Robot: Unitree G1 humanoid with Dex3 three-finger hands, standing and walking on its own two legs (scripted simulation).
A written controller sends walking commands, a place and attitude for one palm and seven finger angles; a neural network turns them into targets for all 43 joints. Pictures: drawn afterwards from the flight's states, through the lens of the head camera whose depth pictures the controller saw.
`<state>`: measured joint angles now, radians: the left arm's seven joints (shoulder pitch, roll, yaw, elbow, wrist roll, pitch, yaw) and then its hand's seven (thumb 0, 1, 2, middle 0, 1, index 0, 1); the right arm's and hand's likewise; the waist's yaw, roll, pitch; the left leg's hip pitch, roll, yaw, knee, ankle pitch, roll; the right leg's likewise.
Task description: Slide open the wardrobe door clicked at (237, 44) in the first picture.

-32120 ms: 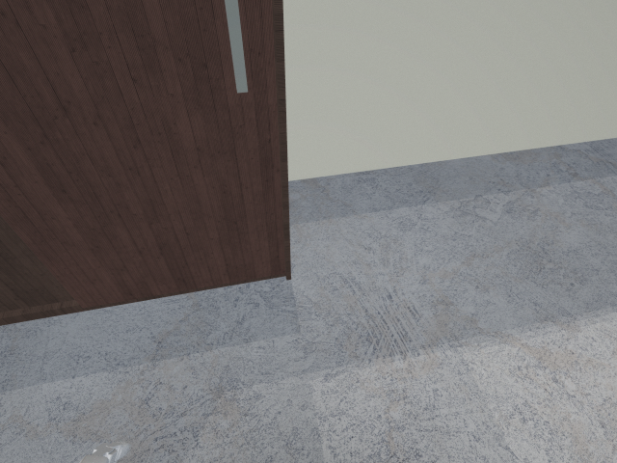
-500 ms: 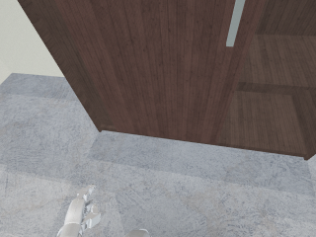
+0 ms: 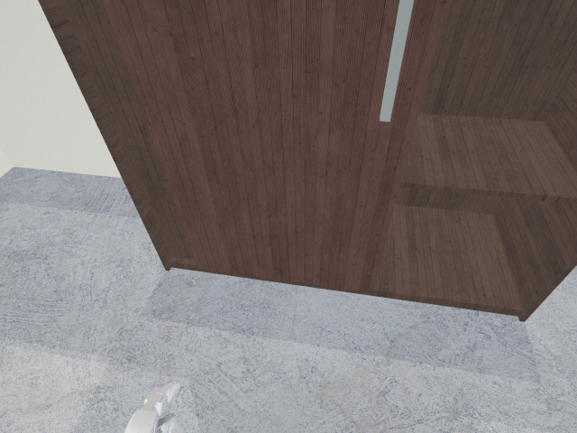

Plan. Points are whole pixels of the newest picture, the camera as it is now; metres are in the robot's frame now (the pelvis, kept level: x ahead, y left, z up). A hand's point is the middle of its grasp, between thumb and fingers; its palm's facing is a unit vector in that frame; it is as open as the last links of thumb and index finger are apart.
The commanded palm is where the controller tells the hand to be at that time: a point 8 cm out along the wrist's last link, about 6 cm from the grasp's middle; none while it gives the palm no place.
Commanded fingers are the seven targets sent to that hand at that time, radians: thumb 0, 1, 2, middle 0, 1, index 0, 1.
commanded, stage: stop stepping back and stand still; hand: right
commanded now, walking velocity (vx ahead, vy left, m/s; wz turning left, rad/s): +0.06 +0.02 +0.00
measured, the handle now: (397, 45) +0.78 -0.16 +0.22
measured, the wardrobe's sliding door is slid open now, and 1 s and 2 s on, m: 0.56 0.56 0.56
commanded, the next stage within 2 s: let the arm hang, fingers relaxed in 0.56 s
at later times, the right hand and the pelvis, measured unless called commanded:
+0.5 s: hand (560, 292) +0.25 -0.26 +0.16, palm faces +0.38 +0.79 -0.48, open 7.4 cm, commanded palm +0.19 -0.30 +0.18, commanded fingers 0.00 -0.90 -0.90 0.20 0.30 0.20 0.30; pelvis +0.04 -0.01 +0.00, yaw +1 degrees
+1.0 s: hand out of the picture +0.06 -0.20 -0.18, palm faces -0.01 +0.99 -0.15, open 7.2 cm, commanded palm none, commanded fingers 0.00 -0.90 -0.90 0.20 0.30 0.20 0.30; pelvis +0.01 -0.02 +0.00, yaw +0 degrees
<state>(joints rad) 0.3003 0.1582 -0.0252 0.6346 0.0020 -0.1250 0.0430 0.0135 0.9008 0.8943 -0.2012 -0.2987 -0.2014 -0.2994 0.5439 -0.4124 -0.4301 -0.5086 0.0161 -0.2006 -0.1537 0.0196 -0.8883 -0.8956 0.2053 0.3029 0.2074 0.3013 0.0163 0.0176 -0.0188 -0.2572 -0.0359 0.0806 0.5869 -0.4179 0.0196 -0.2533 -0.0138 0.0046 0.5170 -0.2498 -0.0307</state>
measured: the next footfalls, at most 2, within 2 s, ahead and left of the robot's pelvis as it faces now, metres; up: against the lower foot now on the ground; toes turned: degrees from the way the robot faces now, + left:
none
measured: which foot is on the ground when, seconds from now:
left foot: down 0.00-1.00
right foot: down 0.00-1.00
